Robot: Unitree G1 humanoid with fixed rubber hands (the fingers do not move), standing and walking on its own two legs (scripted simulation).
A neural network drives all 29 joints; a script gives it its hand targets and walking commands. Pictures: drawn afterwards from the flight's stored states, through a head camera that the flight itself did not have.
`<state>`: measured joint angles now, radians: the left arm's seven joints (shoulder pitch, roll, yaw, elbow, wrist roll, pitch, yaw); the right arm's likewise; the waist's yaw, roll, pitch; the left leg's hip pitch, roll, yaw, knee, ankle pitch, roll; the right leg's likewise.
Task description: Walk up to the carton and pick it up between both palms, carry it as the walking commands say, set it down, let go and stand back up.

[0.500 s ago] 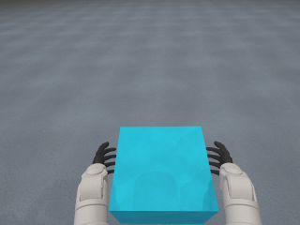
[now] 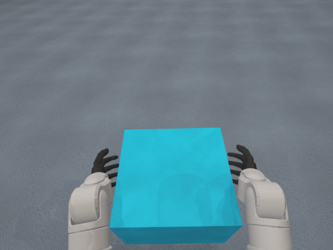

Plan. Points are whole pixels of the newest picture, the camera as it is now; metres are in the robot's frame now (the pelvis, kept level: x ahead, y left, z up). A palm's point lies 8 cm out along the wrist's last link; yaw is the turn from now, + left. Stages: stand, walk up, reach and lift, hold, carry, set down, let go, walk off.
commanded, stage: carry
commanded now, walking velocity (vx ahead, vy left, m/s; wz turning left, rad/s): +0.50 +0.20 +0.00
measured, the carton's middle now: (173, 185) +0.31 +0.02 -0.01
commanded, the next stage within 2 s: none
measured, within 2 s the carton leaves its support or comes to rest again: neither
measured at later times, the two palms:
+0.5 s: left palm (102, 126) +0.45 +0.23 +0.07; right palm (216, 122) +0.46 -0.10 +0.08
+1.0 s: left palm (110, 101) +0.57 +0.23 +0.07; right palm (210, 98) +0.57 -0.10 +0.08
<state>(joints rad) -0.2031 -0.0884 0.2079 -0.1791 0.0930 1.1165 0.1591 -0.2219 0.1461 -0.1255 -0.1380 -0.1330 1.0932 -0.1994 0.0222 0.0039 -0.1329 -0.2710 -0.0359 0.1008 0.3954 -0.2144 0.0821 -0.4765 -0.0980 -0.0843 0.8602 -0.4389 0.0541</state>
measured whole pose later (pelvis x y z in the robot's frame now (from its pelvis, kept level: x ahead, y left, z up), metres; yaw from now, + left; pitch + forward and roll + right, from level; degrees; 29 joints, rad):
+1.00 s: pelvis +0.29 +0.06 +0.00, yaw +1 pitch +5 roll -1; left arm -0.22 -0.14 0.18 -0.33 0.13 1.18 0.15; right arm -0.22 0.14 -0.17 -0.32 -0.13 1.18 -0.17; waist -0.01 -0.01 -0.05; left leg -0.15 0.01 0.17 0.42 -0.35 0.04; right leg -0.32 -0.05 -0.16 0.52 -0.21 0.01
